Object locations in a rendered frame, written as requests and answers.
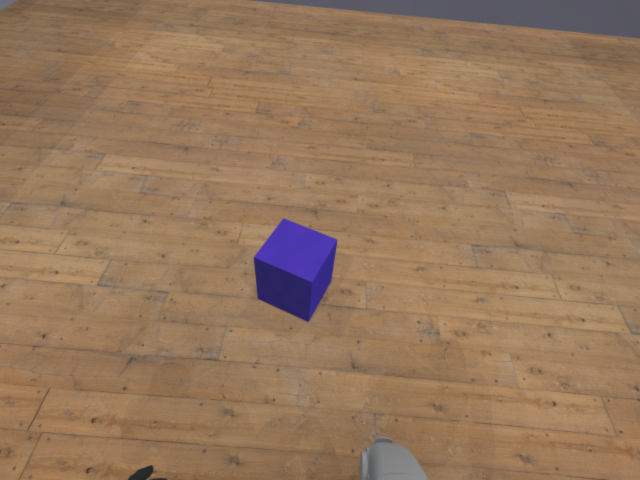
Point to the carton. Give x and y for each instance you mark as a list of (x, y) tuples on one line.
[(294, 268)]

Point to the right robot thigh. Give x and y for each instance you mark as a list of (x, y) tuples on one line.
[(389, 461)]

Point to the right robot shin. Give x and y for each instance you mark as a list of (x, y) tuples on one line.
[(383, 439)]

